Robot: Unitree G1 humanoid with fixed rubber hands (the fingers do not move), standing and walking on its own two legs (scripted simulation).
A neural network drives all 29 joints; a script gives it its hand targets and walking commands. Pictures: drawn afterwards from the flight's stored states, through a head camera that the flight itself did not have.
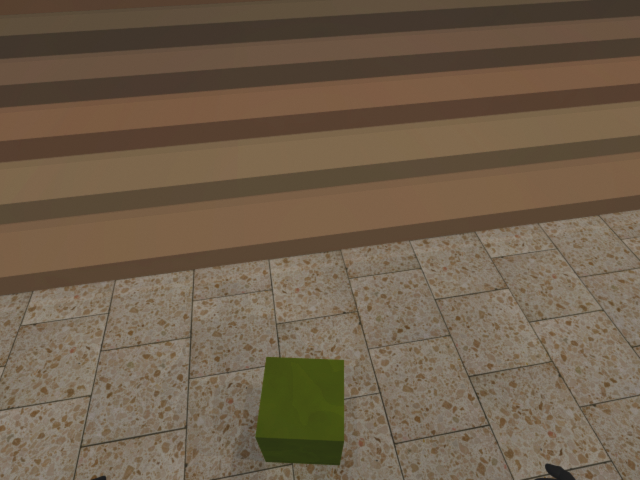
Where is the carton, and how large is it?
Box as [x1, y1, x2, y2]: [255, 357, 343, 464]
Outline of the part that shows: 266,357 255,436 265,460 278,462 339,464 343,444 343,360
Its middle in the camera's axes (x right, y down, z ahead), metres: -0.05 +0.49 +1.08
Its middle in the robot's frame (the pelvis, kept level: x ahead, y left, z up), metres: +0.41 +0.05 -0.66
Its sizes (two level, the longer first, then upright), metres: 0.210 0.200 0.250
